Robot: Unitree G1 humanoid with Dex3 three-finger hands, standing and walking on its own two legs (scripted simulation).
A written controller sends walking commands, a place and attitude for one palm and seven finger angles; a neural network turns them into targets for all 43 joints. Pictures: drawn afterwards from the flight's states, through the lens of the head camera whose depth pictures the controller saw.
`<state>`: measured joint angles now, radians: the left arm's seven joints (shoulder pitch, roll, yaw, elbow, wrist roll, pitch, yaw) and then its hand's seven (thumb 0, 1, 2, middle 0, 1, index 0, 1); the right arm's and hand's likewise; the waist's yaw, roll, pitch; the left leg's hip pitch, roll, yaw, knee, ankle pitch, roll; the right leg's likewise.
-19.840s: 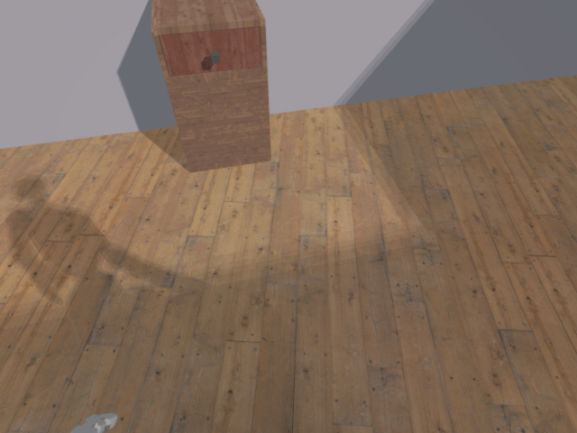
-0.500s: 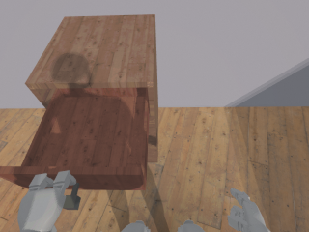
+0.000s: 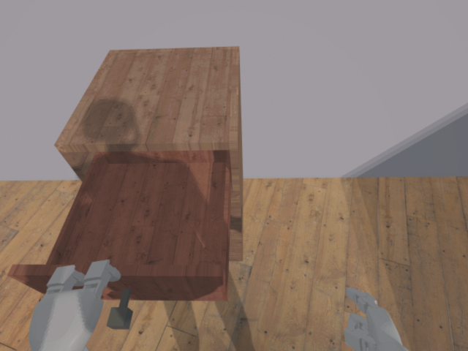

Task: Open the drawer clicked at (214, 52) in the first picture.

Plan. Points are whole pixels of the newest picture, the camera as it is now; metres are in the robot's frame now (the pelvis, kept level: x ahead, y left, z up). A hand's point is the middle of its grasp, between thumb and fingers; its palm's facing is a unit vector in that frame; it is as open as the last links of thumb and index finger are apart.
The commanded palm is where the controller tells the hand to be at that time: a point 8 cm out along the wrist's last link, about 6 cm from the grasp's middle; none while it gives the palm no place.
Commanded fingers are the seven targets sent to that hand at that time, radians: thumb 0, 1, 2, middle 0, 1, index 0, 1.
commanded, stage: lift the hand off the handle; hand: left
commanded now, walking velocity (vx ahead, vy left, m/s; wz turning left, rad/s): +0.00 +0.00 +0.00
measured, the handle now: (122, 308) +0.20 +0.25 -0.10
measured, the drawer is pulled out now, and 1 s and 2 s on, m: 0.30 0.30 0.30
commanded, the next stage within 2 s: draw the hand back to the body in 0.80 s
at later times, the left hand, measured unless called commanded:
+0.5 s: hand (74, 317) +0.16 +0.25 +0.03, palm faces -0.01 -0.09 -1.00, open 13.8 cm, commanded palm +0.14 +0.25 +0.09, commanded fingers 0.00 -0.50 0.30 -0.30 -1.20 -0.30 -1.20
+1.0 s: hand (77, 307) +0.17 +0.25 +0.05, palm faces +0.00 -0.11 -0.99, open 13.8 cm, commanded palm +0.15 +0.25 +0.11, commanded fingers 0.00 -0.50 0.30 -0.30 -1.20 -0.30 -1.20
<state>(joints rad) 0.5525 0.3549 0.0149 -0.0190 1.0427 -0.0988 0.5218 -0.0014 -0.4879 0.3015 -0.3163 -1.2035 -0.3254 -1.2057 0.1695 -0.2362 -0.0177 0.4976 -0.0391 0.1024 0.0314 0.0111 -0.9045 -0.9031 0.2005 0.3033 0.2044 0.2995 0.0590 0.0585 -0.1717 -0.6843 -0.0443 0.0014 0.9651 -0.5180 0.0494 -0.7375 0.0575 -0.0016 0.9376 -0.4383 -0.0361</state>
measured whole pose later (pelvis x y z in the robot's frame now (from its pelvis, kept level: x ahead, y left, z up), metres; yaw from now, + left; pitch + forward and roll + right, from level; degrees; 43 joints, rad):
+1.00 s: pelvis +0.00 -0.01 +0.03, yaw +0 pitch +8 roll +0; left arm 0.55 0.39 0.03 -0.15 0.98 -0.08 0.36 0.00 -0.49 0.30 -0.32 -1.20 -0.32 -1.20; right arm 0.17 -0.23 -0.01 0.50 -0.02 0.10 0.02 0.01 -0.90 -0.90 0.20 0.30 0.20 0.30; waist 0.09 0.07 -0.12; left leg -0.49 -0.04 0.00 0.78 -0.44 0.04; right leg -0.55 0.06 0.01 0.77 -0.37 -0.04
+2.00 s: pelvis +0.01 -0.01 +0.06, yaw +3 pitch -2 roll -1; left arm 0.58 0.32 0.24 -0.45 -0.06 -0.10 0.11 0.00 0.08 0.55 -0.27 -0.83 -0.27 -0.83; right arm 0.20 -0.21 0.03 0.61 0.02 -0.12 -0.07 0.01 -0.90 -0.90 0.20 0.30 0.21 0.30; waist 0.05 0.07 0.01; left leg -0.09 -0.05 -0.07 0.42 -0.28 0.03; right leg -0.13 0.04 -0.04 0.40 -0.23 -0.04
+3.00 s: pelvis -0.01 -0.01 +0.06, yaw +4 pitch +3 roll -1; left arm 0.67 0.40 0.36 -0.59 -0.05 -0.17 0.12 0.01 0.89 0.90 -0.21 -0.31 -0.22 -0.31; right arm 0.15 -0.22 -0.04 0.57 0.02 0.00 -0.07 0.01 -0.90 -0.90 0.20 0.30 0.20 0.30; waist -0.01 0.00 0.03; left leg -0.26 -0.06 -0.08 0.48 -0.26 0.03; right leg -0.28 0.03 -0.06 0.43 -0.20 -0.04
